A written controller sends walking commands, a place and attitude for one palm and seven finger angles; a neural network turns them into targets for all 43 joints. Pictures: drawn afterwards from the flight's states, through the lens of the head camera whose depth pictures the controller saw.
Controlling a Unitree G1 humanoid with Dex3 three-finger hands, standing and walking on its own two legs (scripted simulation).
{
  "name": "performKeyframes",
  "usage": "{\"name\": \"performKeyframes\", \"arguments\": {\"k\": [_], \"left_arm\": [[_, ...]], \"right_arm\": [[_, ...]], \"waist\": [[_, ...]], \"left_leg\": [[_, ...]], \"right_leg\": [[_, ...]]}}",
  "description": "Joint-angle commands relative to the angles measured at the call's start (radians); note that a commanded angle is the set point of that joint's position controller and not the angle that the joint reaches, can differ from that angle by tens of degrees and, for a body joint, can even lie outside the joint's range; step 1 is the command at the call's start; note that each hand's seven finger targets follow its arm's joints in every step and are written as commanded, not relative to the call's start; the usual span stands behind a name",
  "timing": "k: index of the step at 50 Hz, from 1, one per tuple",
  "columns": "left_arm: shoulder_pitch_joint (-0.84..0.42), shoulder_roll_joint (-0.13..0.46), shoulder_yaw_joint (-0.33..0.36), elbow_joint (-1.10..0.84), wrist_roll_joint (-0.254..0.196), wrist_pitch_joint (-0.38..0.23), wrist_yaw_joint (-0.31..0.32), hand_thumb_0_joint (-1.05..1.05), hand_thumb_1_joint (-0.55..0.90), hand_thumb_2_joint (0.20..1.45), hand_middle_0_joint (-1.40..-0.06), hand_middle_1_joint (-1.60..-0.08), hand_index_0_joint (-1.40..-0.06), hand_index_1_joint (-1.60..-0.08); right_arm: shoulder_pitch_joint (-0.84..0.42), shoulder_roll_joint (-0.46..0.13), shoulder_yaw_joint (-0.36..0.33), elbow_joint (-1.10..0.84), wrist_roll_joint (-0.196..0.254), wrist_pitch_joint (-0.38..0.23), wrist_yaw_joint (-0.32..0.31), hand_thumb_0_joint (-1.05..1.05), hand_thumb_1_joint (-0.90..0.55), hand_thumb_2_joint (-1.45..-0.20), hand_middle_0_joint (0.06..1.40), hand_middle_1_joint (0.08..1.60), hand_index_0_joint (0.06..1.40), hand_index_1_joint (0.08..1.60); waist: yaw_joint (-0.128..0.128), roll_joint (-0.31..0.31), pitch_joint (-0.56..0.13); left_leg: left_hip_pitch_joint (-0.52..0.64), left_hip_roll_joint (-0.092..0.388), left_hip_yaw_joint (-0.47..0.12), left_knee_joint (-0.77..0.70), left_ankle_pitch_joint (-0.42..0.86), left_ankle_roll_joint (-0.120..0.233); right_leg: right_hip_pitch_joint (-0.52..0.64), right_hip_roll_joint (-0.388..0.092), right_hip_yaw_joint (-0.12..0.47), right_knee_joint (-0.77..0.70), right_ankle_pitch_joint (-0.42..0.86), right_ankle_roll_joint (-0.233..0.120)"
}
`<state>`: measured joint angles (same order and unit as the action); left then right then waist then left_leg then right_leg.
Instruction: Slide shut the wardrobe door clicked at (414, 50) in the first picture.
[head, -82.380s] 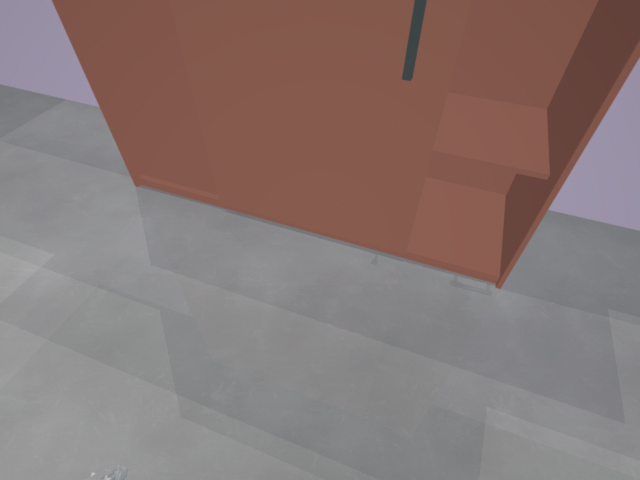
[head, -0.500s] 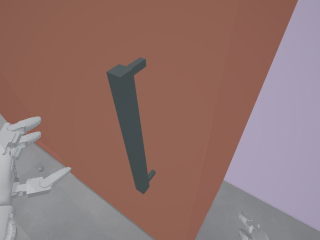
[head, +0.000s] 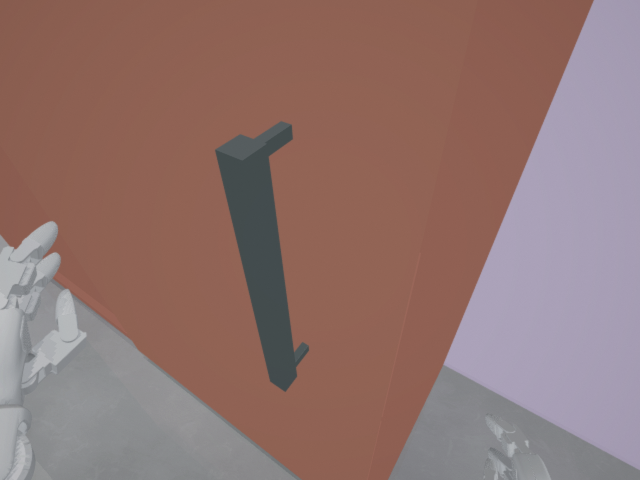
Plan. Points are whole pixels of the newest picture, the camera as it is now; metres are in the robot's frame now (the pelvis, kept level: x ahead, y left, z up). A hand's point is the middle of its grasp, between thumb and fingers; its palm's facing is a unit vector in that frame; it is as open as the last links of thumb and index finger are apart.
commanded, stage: draw the hand back to the body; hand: left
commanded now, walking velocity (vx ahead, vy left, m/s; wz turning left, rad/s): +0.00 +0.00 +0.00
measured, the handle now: (282, 285) +0.26 +0.08 +0.18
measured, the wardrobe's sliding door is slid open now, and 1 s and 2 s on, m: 0.01 0.01 0.01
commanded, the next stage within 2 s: step back with the hand held close in 0.14 s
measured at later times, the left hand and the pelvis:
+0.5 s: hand (104, 293) +0.23 +0.25 +0.18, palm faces +0.39 -0.80 -0.46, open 7.5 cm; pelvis -0.01 +0.00 +0.00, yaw -5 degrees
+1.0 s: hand (65, 358) +0.17 +0.26 +0.16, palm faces +0.45 -0.78 -0.44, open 7.5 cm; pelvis -0.06 +0.01 -0.02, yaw -4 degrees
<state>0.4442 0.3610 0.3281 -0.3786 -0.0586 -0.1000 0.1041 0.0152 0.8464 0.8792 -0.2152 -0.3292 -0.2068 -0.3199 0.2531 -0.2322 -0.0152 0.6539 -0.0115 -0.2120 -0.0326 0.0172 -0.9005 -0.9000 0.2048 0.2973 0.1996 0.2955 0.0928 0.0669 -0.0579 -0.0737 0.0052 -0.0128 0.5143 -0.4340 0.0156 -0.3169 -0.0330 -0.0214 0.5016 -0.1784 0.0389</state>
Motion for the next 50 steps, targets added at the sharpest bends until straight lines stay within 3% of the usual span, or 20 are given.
{"name": "performKeyframes", "arguments": {"k": [1, 3, 7, 12, 13, 14, 15, 16, 19, 21, 24, 26, 29, 30, 31, 35, 41, 44, 47, 50], "left_arm": [[-0.141, 0.213, 0.131, -0.215, 0.003, -0.068, 0.027, 0.000, 0.900, 0.900, -0.200, -0.300, -0.200, -0.300], [-0.121, 0.199, 0.124, -0.203, 0.002, -0.065, 0.026, 0.000, 0.900, 0.900, -0.200, -0.300, -0.200, -0.300], [-0.099, 0.198, 0.131, -0.180, 0.001, -0.063, 0.023, 0.000, 0.900, 0.900, -0.200, -0.300, -0.200, -0.300], [-0.110, 0.194, 0.124, -0.198, 0.003, -0.063, 0.024, 0.000, 0.900, 0.900, -0.200, -0.300, -0.200, -0.300], [-0.178, 0.207, 0.121, -0.236, 0.003, -0.067, 0.026, 0.000, 0.900, 0.900, -0.200, -0.300, -0.200, -0.300], [-0.370, 0.349, 0.303, -0.341, 0.004, -0.150, 0.029, 0.000, 0.900, 0.900, -0.200, -0.300, -0.200, -0.300], [-0.293, 0.271, 0.251, -0.219, 0.008, -0.163, 0.016, 0.000, 0.900, 0.900, -0.200, -0.300, -0.200, -0.300], [-0.308, 0.258, 0.240, -0.217, 0.012, -0.173, 0.009, 0.000, 0.900, 0.900, -0.200, -0.300, -0.200, -0.300], [-0.176, 0.185, 0.185, -0.148, 0.022, -0.174, 0.001, 0.000, 0.900, 0.900, -0.200, -0.300, -0.200, -0.300], [-0.107, 0.184, 0.184, -0.163, 0.025, -0.174, 0.004, 0.000, 0.900, 0.900, -0.200, -0.300, -0.200, -0.300], [-0.008, 0.216, 0.233, -0.198, 0.034, -0.173, 0.018, 0.000, 0.900, 0.900, -0.200, -0.300, -0.200, -0.300], [0.020, 0.261, 0.286, -0.239, 0.038, -0.178, 0.026, 0.000, 0.900, 0.900, -0.200, -0.300, -0.200, -0.300], [0.078, 0.268, 0.313, -0.254, 0.036, -0.186, 0.030, 0.000, 0.900, 0.900, -0.200, -0.300, -0.200, -0.300], [0.077, 0.269, 0.314, -0.262, 0.035, -0.188, 0.030, 0.000, 0.900, 0.900, -0.200, -0.300, -0.200, -0.300], [0.057, 0.288, 0.325, -0.285, 0.036, -0.192, 0.031, 0.000, 0.900, 0.900, -0.200, -0.300, -0.200, -0.300], [0.057, 0.264, 0.306, -0.230, 0.033, -0.192, 0.037, 0.000, 0.900, 0.900, -0.200, -0.300, -0.200, -0.300], [-0.059, 0.235, 0.252, -0.206, 0.039, -0.201, 0.048, 0.000, 0.900, 0.900, -0.200, -0.300, -0.200, -0.300], [-0.105, 0.223, 0.231, -0.189, 0.040, -0.203, 0.050, 0.000, 0.900, 0.900, -0.200, -0.300, -0.200, -0.300], [-0.141, 0.232, 0.221, -0.210, 0.038, -0.208, 0.044, 0.000, 0.900, 0.900, -0.200, -0.300, -0.200, -0.300], [-0.124, 0.253, 0.245, -0.246, 0.044, -0.221, 0.046, 0.000, 0.900, 0.900, -0.200, -0.300, -0.200, -0.300]], "right_arm": [[-0.101, -0.104, -0.041, -0.158, 0.004, -0.060, -0.006, 0.000, -0.900, -0.900, 0.200, 0.300, 0.200, 0.300], [-0.107, -0.102, -0.038, -0.157, 0.004, -0.060, -0.006, 0.000, -0.900, -0.900, 0.200, 0.300, 0.200, 0.300], [-0.110, -0.101, -0.040, -0.161, 0.005, -0.056, -0.006, 0.000, -0.900, -0.900, 0.200, 0.300, 0.200, 0.300], [-0.116, -0.098, -0.036, -0.157, 0.006, -0.060, -0.005, 0.000, -0.900, -0.900, 0.200, 0.300, 0.200, 0.300], [-0.118, -0.100, -0.035, -0.158, 0.003, -0.062, -0.006, 0.000, -0.900, -0.900, 0.200, 0.300, 0.200, 0.300], [-0.084, -0.112, -0.019, -0.202, 0.018, -0.049, -0.021, 0.000, -0.900, -0.900, 0.200, 0.300, 0.200, 0.300], [-0.088, -0.094, -0.016, -0.171, 0.008, -0.040, -0.027, 0.000, -0.900, -0.900, 0.200, 0.300, 0.200, 0.300], [-0.071, -0.111, -0.021, -0.178, 0.013, -0.027, -0.028, 0.000, -0.900, -0.900, 0.200, 0.300, 0.200, 0.300], [-0.097, -0.120, -0.027, -0.185, 0.015, -0.002, -0.028, 0.000, -0.900, -0.900, 0.200, 0.300, 0.200, 0.300], [-0.103, -0.121, -0.033, -0.200, 0.017, 0.016, -0.024, 0.000, -0.900, -0.900, 0.200, 0.300, 0.200, 0.300], [-0.119, -0.113, -0.044, -0.225, 0.014, 0.046, -0.018, 0.000, -0.900, -0.900, 0.200, 0.300, 0.200, 0.300], [-0.126, -0.112, -0.050, -0.239, 0.013, 0.063, -0.013, 0.000, -0.900, -0.900, 0.200, 0.300, 0.200, 0.300], [-0.125, -0.097, -0.054, -0.252, 0.015, 0.080, -0.015, 0.000, -0.900, -0.900, 0.200, 0.300, 0.200, 0.300], [-0.119, -0.097, -0.054, -0.254, 0.016, 0.083, -0.016, 0.000, -0.900, -0.900, 0.200, 0.300, 0.200, 0.300], [-0.122, -0.105, -0.053, -0.259, 0.015, 0.085, -0.018, 0.000, -0.900, -0.900, 0.200, 0.300, 0.200, 0.300], [-0.097, -0.106, -0.051, -0.257, 0.022, 0.085, -0.026, 0.000, -0.900, -0.900, 0.200, 0.300, 0.200, 0.300], [-0.083, -0.129, -0.042, -0.253, 0.032, 0.056, -0.041, 0.000, -0.900, -0.900, 0.200, 0.300, 0.200, 0.300], [-0.061, -0.128, -0.041, -0.241, 0.030, 0.042, -0.042, 0.000, -0.900, -0.900, 0.200, 0.300, 0.200, 0.300], [-0.050, -0.121, -0.036, -0.233, 0.025, 0.039, -0.039, 0.000, -0.900, -0.900, 0.200, 0.300, 0.200, 0.300], [-0.051, -0.113, -0.033, -0.218, 0.018, 0.037, -0.030, 0.000, -0.900, -0.900, 0.200, 0.300, 0.200, 0.300]], "waist": [[-0.010, 0.013, -0.046], [-0.007, 0.018, -0.036], [-0.010, -0.035, -0.037], [-0.006, 0.024, -0.028], [-0.009, 0.018, -0.048], [-0.042, -0.031, 0.066], [-0.056, -0.087, 0.071], [-0.056, -0.095, 0.061], [-0.063, -0.025, -0.045], [-0.062, -0.016, -0.088], [-0.067, -0.052, -0.128], [-0.067, -0.051, -0.144], [-0.072, -0.048, -0.145], [-0.075, -0.042, -0.139], [-0.075, 0.010, -0.127], [-0.080, -0.024, -0.065], [-0.076, 0.017, 0.057], [-0.076, -0.052, 0.079], [-0.082, -0.162, 0.073], [-0.079, -0.167, 0.013]], "left_leg": [[-0.213, 0.054, 0.050, -0.106, 0.441, -0.019], [-0.210, 0.054, 0.052, -0.109, 0.434, -0.018], [-0.217, 0.053, 0.050, -0.110, 0.420, -0.013], [-0.204, 0.054, 0.050, -0.115, 0.435, -0.017], [-0.194, 0.052, 0.055, -0.112, 0.428, -0.013], [-0.179, 0.064, 0.094, -0.114, 0.283, 0.007], [-0.170, 0.066, 0.078, -0.122, 0.229, 0.014], [-0.166, 0.070, 0.073, -0.138, 0.218, 0.016], [-0.081, 0.088, 0.081, -0.140, 0.352, 0.022], [-0.068, 0.098, 0.068, -0.133, 0.434, 0.022], [-0.068, 0.114, 0.054, -0.107, 0.546, 0.023], [-0.113, 0.110, 0.040, -0.095, 0.578, 0.019], [-0.152, 0.105, 0.045, -0.071, 0.583, 0.016], [-0.169, 0.098, 0.046, -0.068, 0.552, 0.015], [-0.194, 0.094, 0.038, -0.077, 0.520, 0.017], [-0.283, 0.083, 0.034, -0.092, 0.307, 0.029], [-0.496, 0.123, -0.029, -0.182, -0.029, 0.088], [-0.512, 0.102, -0.015, -0.132, -0.084, 0.088], [-0.431, 0.036, 0.009, -0.046, -0.120, 0.067], [-0.341, 0.022, 0.004, -0.034, -0.112, 0.069]], "right_leg": [[0.235, -0.025, -0.035, -0.024, 0.139, -0.057], [0.230, -0.024, -0.033, -0.024, 0.132, -0.056], [0.242, -0.022, -0.030, -0.024, 0.136, -0.054], [0.237, -0.023, -0.031, -0.022, 0.135, -0.056], [0.239, -0.026, -0.031, -0.030, 0.136, -0.055], [0.111, -0.047, 0.158, -0.090, 0.203, -0.072], [0.096, -0.060, 0.168, -0.098, 0.184, -0.075], [0.111, -0.065, 0.170, -0.090, 0.189, -0.071], [0.139, -0.064, 0.146, -0.016, 0.327, -0.055], [0.156, -0.072, 0.125, 0.021, 0.393, -0.046], [0.149, -0.073, 0.123, 0.074, 0.488, -0.040], [0.174, -0.080, 0.125, 0.096, 0.530, -0.042], [0.183, -0.082, 0.130, 0.117, 0.561, -0.043], [0.183, -0.083, 0.137, 0.119, 0.557, -0.044], [0.181, -0.084, 0.140, 0.126, 0.539, -0.044], [0.174, -0.071, 0.140, 0.118, 0.414, -0.039], [0.158, -0.030, 0.129, 0.196, 0.110, -0.018], [0.127, -0.049, 0.161, 0.168, 0.060, -0.028], [0.041, -0.088, 0.228, 0.027, -0.036, -0.048], [0.022, -0.105, 0.248, -0.032, -0.093, -0.057]]}}
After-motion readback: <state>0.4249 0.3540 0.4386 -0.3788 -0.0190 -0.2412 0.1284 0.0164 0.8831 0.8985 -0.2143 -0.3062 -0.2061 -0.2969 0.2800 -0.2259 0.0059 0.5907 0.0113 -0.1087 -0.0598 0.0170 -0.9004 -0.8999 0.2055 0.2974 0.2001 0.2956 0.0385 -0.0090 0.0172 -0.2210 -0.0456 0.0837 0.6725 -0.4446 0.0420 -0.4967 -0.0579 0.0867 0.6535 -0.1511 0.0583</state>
